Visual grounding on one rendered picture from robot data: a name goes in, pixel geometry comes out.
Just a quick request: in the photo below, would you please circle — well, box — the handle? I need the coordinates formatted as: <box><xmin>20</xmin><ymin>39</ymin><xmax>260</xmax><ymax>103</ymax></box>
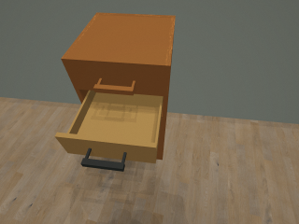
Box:
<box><xmin>93</xmin><ymin>84</ymin><xmax>135</xmax><ymax>96</ymax></box>
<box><xmin>81</xmin><ymin>148</ymin><xmax>127</xmax><ymax>172</ymax></box>

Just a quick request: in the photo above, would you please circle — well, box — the drawer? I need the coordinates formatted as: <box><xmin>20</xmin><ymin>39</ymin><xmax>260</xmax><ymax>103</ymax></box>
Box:
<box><xmin>55</xmin><ymin>90</ymin><xmax>164</xmax><ymax>163</ymax></box>

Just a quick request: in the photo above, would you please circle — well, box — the cabinet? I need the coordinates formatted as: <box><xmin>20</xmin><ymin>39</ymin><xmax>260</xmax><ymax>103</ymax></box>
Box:
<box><xmin>61</xmin><ymin>12</ymin><xmax>176</xmax><ymax>160</ymax></box>

